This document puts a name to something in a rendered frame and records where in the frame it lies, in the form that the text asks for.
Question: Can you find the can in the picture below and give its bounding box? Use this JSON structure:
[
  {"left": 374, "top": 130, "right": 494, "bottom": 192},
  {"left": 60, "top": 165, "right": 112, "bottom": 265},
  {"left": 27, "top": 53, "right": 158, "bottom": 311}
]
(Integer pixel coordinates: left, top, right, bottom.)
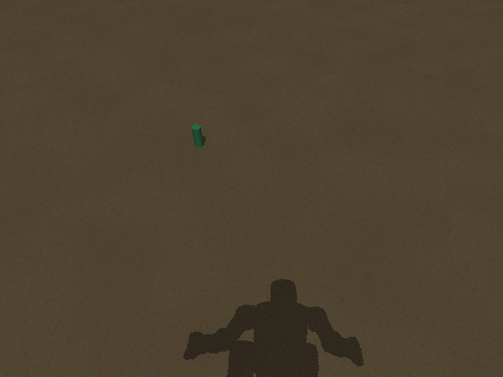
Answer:
[{"left": 192, "top": 124, "right": 204, "bottom": 148}]

